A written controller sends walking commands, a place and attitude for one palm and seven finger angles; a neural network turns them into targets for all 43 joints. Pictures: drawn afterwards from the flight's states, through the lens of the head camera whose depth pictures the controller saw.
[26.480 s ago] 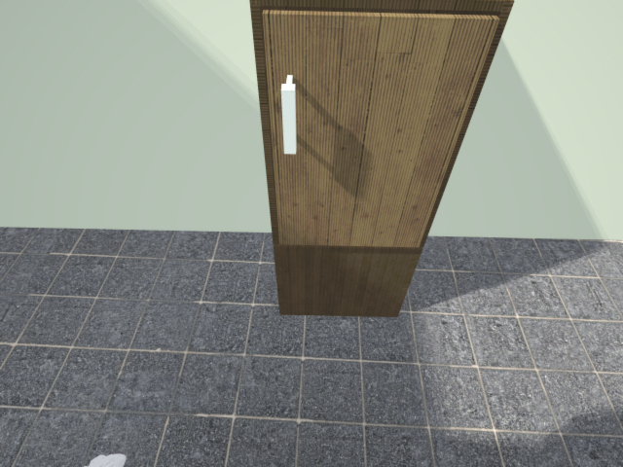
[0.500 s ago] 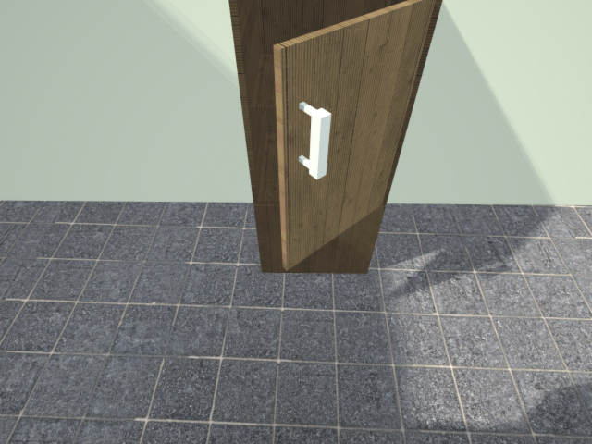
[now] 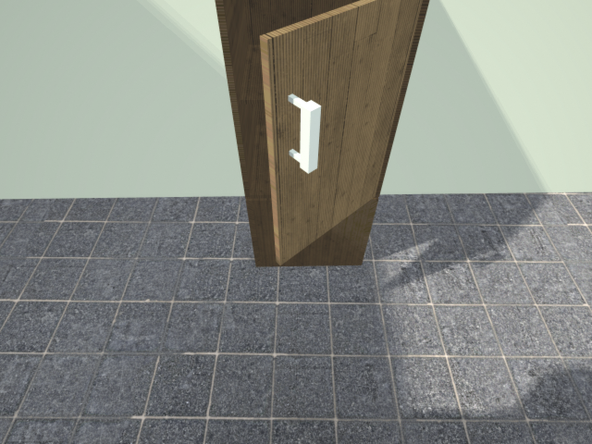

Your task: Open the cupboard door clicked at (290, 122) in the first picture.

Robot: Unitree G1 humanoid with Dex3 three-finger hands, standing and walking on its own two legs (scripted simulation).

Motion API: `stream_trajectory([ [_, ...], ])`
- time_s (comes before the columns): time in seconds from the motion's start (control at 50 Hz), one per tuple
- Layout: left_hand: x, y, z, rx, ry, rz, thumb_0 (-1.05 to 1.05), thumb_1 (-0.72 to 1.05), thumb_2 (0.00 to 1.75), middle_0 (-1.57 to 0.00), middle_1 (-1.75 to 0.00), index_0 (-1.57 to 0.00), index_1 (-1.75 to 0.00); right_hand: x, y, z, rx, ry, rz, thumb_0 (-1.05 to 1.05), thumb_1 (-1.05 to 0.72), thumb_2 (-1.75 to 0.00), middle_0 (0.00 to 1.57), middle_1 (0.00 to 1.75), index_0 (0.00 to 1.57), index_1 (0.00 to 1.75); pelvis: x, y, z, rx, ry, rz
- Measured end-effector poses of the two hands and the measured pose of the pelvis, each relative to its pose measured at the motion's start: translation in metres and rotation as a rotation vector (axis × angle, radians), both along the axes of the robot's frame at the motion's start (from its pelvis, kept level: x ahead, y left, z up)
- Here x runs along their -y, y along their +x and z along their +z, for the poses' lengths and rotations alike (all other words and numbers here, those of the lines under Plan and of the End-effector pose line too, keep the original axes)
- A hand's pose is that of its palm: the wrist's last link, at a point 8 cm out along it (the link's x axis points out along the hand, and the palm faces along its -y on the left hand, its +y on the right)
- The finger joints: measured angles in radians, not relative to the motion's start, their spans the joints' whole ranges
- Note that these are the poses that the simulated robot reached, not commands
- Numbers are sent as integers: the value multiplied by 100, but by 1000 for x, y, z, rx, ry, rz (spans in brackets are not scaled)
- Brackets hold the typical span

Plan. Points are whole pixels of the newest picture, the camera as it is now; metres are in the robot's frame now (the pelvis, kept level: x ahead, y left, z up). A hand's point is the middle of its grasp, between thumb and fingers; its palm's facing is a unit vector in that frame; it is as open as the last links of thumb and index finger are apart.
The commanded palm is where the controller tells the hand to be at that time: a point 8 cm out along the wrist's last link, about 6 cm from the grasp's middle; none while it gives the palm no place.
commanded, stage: walk to a spot facing it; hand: left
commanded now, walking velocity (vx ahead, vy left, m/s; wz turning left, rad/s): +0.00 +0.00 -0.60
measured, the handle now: (301, 133) +0.61 +0.03 +0.08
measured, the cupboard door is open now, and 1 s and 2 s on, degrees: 41 41 41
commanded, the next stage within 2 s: none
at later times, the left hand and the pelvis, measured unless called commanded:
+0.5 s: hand out of the picture +0.08 +0.14 -0.16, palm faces -0.16 -0.95 -0.28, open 7.4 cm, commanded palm none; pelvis +0.00 -0.05 +0.00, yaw -14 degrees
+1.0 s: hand (218, 399) +0.22 +0.15 -0.17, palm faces -0.49 -0.84 -0.25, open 7.4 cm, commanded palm none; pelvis +0.03 +0.00 +0.00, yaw -32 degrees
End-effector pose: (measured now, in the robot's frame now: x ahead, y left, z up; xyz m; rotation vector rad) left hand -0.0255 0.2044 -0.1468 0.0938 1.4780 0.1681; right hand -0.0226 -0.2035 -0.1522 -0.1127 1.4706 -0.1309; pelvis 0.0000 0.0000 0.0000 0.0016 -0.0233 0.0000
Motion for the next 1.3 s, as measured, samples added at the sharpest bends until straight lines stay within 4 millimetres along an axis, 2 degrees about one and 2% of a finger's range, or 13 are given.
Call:
stream_trajectory([
  [0.12, -8, 18, -2, -7, 28, -50, 0, 91, 90, -20, -30, -20, -30, 16, 1, -7, 28, -24, -62, 0, -90, -90, 20, 30, 20, 30, 7, -3, -7, -13, 21, -60],
  [0.28, -2, 73, 5, 107, 115, -138, 0, 91, 90, -20, -30, -20, -30, 63, 12, -24, 79, -35, -122, 0, -90, -90, 20, 30, 21, 30, 35, 0, -18, -22, 26, -130],
  [0.38, 8, 94, 15, 144, 130, -184, 0, 91, 90, -20, -30, -20, -30, 93, 40, -9, 145, -72, -141, 1, -90, -90, 20, 30, 20, 30, 45, -3, -8, -27, 30, -176],
  [0.46, 15, 106, 21, 146, 118, -235, 0, 91, 90, -20, -30, -20, -30, 109, 68, 7, 245, -102, -164, 1, -91, -90, 20, 30, 20, 30, 47, -1, -1, -34, 40, -228],
  [0.58, 14, 125, 21, 147, 94, -301, 0, 90, 90, -20, -30, -20, -30, 114, 97, 24, 349, -139, -195, 1, -91, -90, 20, 30, 20, 30, 40, 5, 2, -39, 43, -295],
  [0.7, -3, 150, 13, 144, 77, -360, 0, 90, 90, -20, -30, -20, -30, 100, 104, 33, 386, -170, -233, 1, -90, -90, 20, 30, 20, 30, 22, 16, 0, -49, 36, -364],
  [0.78, -19, 177, -3, 150, 64, -404, 0, 90, 90, -20, -30, -20, -30, 83, 89, 28, 390, -212, -265, 0, -90, -90, 20, 30, 20, 30, 4, 27, -13, -65, -3, -401],
  [0.9, -16, 226, 2, 198, 50, -501, 0, 91, 90, -20, -30, -20, -30, 53, 29, 28, 240, -197, -323, 0, -90, -90, 21, 30, 21, 30, -1, 29, -6, -47, -5, -482],
  [1.0, 13, 261, 11, 224, 36, -622, 0, 91, 90, -20, -30, -20, -30, 38, -25, 22, 148, -169, -450, 1, -90, -90, 21, 30, 21, 30, 4, 31, -3, -50, -12, -560],
  [1.1, 64, 291, 10, 292, 32, -763, 0, 91, 90, -20, -30, -20, -30, 36, -80, 1, 81, -140, -590, 1, -90, -90, 21, 30, 21, 30, 21, 29, -17, -49, 12, -636],
  [1.14, 82, 297, 11, 318, 34, -803, 0, 91, 90, -20, -30, -20, -30, 39, -96, -6, 50, -138, -637, 1, -90, -90, 21, 30, 21, 30, 23, 26, -20, -44, 6, -668],
  [1.2, 98, 298, 15, 323, 31, -845, 0, 91, 90, -20, -30, -20, -30, 44, -105, -2, 43, -157, -690, 1, -90, -90, 20, 30, 21, 30, 24, 25, -14, -28, 10, -706],
  [1.3, 114, 298, 14, 295, -1, -899, 0, 90, 90, -20, -30, -20, -30, 50, -94, 13, 121, -199, -746, 1, -91, -90, 20, 30, 20, 30, 23, 29, -7, -19, 24, -766],
])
